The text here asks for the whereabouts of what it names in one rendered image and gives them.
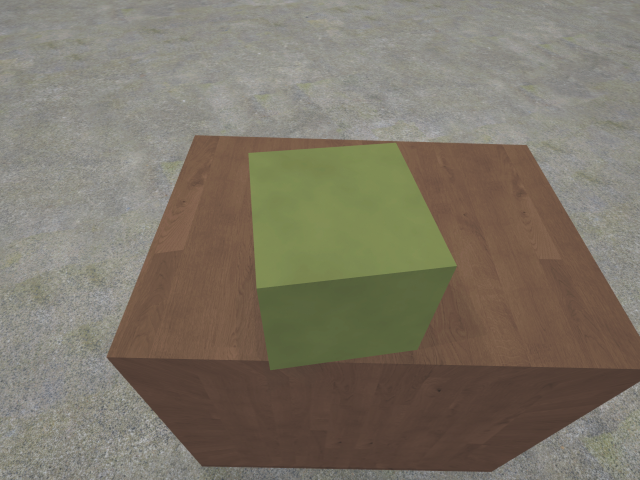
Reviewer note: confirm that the pedestal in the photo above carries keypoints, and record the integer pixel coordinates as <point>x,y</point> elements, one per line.
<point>527,338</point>

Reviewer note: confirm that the carton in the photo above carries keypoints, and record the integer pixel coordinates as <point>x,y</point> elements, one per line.
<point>349,260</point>

